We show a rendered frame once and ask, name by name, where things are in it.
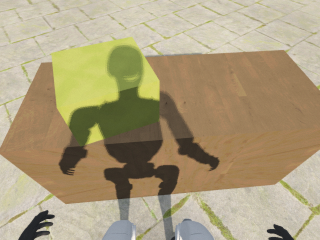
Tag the pedestal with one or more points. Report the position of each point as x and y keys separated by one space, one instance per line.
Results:
x=226 y=121

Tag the robot right hand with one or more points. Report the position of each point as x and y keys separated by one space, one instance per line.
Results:
x=280 y=231

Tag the robot left hand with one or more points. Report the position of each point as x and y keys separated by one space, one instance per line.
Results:
x=30 y=232

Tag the robot right thigh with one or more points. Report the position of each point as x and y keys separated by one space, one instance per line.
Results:
x=192 y=230

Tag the robot left thigh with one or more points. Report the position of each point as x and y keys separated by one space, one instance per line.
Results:
x=121 y=230

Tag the carton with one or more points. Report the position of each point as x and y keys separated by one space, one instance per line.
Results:
x=105 y=89

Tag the robot thigh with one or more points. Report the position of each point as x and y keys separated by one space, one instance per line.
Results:
x=192 y=230
x=121 y=230

